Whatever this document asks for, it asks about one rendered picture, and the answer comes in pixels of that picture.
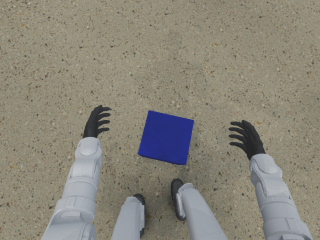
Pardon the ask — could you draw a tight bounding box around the robot right hand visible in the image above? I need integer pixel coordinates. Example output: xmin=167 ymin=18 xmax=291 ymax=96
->
xmin=229 ymin=120 xmax=266 ymax=161

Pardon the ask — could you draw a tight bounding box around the carton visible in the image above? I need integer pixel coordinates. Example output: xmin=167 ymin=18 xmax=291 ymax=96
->
xmin=138 ymin=110 xmax=194 ymax=165

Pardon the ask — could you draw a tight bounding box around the robot left upper arm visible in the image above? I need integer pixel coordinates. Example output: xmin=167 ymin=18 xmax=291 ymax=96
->
xmin=42 ymin=221 xmax=96 ymax=240

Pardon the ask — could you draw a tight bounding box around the robot right forearm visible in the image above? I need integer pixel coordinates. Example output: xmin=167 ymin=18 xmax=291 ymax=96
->
xmin=249 ymin=153 xmax=314 ymax=240

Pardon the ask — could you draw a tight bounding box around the left robot shin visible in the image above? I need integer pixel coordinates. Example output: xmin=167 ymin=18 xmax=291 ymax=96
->
xmin=120 ymin=196 xmax=141 ymax=210

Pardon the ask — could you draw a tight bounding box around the robot left hand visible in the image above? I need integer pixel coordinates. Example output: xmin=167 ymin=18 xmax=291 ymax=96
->
xmin=83 ymin=105 xmax=111 ymax=138

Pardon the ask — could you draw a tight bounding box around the robot left forearm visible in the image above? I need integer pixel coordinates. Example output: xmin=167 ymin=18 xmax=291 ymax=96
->
xmin=41 ymin=137 xmax=103 ymax=240

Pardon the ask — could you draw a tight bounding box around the right robot thigh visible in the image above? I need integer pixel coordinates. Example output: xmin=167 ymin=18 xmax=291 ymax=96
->
xmin=176 ymin=188 xmax=228 ymax=240

